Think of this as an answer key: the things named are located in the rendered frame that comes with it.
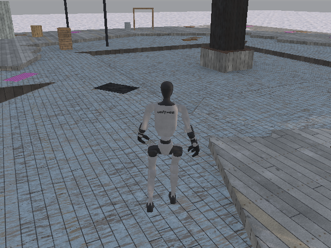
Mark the left robot shin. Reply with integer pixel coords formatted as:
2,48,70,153
147,169,155,205

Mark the right robot shin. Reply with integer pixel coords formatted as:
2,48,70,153
170,165,178,197

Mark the robot shin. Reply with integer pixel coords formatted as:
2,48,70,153
170,165,178,197
147,169,155,205

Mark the robot right forearm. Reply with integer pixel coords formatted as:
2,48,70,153
187,125,198,147

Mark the robot right hand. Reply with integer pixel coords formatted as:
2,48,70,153
188,145,200,157

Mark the left robot upper arm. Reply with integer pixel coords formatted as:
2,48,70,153
140,103,156,131

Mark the right robot upper arm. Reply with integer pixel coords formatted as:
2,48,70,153
177,104,192,133

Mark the robot left forearm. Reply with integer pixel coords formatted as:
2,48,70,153
138,123,145,137

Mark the robot left hand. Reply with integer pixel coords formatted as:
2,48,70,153
138,135,149,144

